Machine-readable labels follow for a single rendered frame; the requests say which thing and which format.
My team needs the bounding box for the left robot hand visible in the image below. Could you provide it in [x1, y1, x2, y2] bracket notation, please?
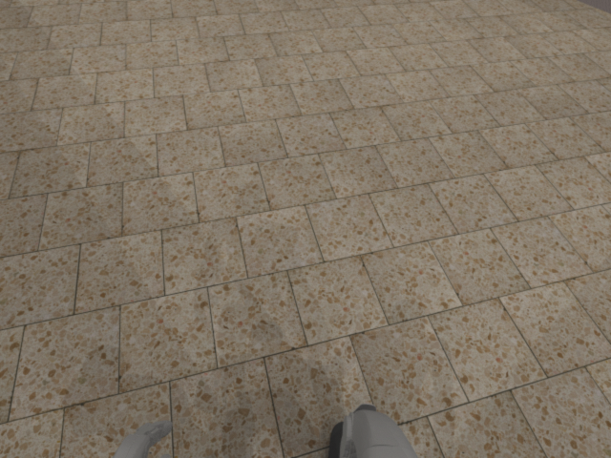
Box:
[113, 420, 173, 458]

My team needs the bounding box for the robot right thigh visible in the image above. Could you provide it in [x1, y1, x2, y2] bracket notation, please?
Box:
[342, 409, 418, 458]

